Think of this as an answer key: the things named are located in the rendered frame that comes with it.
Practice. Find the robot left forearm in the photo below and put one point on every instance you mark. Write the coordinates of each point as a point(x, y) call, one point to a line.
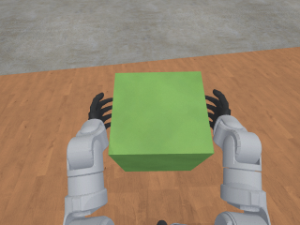
point(85, 178)

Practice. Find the robot right hand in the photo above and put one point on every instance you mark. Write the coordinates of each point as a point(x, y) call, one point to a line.
point(222, 107)

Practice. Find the robot left upper arm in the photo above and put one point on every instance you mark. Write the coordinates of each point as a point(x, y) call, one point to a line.
point(99, 220)

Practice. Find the robot right upper arm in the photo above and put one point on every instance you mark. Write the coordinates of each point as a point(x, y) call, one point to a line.
point(236, 218)

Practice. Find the robot right forearm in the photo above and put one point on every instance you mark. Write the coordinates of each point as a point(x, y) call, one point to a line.
point(241, 157)

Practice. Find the carton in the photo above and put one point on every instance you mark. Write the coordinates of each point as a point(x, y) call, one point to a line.
point(159, 122)

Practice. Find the robot left hand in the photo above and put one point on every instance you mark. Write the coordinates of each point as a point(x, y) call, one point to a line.
point(97, 113)

